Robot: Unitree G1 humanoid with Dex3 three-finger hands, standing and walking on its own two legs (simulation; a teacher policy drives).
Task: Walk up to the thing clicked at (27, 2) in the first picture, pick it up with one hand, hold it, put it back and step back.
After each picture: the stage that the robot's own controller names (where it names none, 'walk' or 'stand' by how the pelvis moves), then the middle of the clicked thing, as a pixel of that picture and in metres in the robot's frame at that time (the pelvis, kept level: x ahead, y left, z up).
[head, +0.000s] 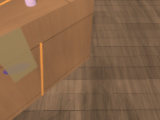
stand; out of the picture +0.99 +0.34 +0.03
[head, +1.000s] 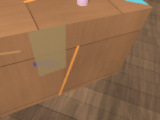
walk; out of the picture +0.93 +0.01 +0.06
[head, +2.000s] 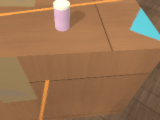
walk; (62, 15) +0.63 +0.11 +0.09
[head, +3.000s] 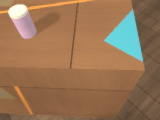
walk; (23, 22) +0.55 +0.26 +0.07
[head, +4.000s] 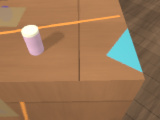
walk; (33, 40) +0.55 +0.22 +0.04
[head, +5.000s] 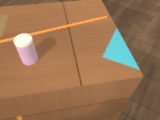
stand; (26, 50) +0.49 +0.22 +0.04
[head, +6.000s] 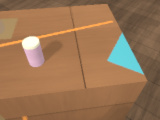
stand; (33, 52) +0.50 +0.21 +0.03
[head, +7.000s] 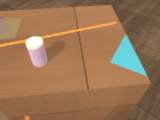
stand; (37, 52) +0.50 +0.20 +0.03
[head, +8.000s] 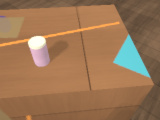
stand; (39, 51) +0.50 +0.19 +0.03
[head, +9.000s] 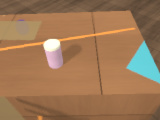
rise first; (54, 54) +0.50 +0.16 +0.03
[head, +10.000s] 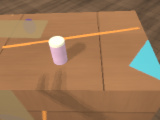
go down; (58, 50) +0.53 +0.15 +0.04
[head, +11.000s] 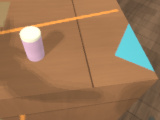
go down; (33, 44) +0.49 +0.15 +0.05
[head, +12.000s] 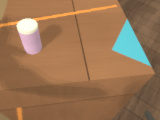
close in; (30, 37) +0.52 +0.15 +0.06
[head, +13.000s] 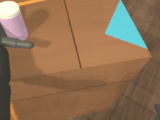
close; (13, 23) +0.53 +0.17 +0.10
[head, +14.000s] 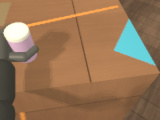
lift; (22, 44) +0.44 +0.17 +0.13
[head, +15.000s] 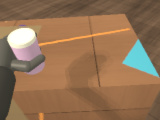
lift; (28, 52) +0.33 +0.16 +0.23
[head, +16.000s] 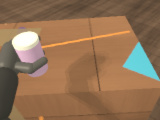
hold; (31, 55) +0.34 +0.16 +0.21
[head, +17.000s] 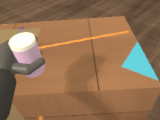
hold; (28, 55) +0.33 +0.16 +0.21
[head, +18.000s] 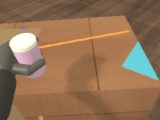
crouch; (29, 56) +0.33 +0.16 +0.21
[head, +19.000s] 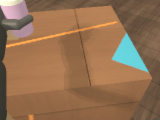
crouch; (17, 15) +0.47 +0.18 +0.25
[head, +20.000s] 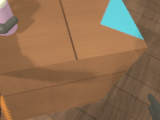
lower; out of the picture +0.54 +0.17 +0.11
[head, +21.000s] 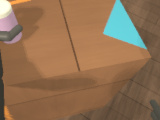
lower; (5, 23) +0.52 +0.17 +0.10
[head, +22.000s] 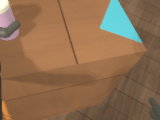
lower; (2, 19) +0.53 +0.17 +0.10
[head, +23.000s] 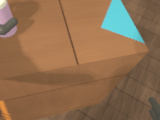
lower; out of the picture +0.53 +0.17 +0.10
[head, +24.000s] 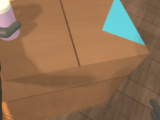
loosen; (3, 19) +0.53 +0.17 +0.10
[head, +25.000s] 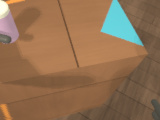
withdraw; (2, 23) +0.52 +0.17 +0.10
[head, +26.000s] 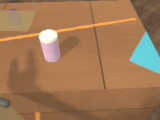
sink last; (50, 46) +0.50 +0.15 +0.06
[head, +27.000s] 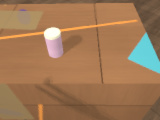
stand; (54, 43) +0.53 +0.16 +0.05
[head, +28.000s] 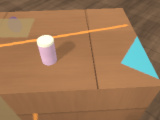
stand; (47, 50) +0.51 +0.16 +0.04
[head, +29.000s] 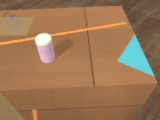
stand; (45, 48) +0.53 +0.17 +0.03
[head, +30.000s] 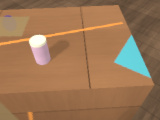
stand; (40, 50) +0.51 +0.19 +0.03
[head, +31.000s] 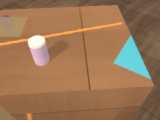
stand; (39, 51) +0.51 +0.19 +0.03
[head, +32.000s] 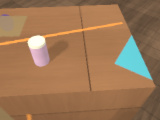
stand; (39, 51) +0.50 +0.19 +0.03
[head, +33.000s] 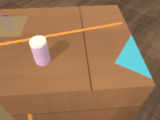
stand; (40, 51) +0.50 +0.19 +0.03
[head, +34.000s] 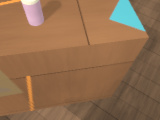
walk; (33, 9) +0.62 +0.21 +0.05
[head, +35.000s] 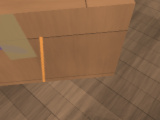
walk; out of the picture +0.91 +0.21 +0.05
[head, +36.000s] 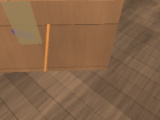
stand; out of the picture +1.17 +0.18 +0.05
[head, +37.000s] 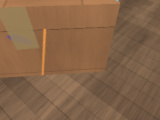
stand; out of the picture +1.14 +0.19 +0.03
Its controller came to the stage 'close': yes
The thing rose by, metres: 0.21
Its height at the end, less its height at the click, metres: +0.00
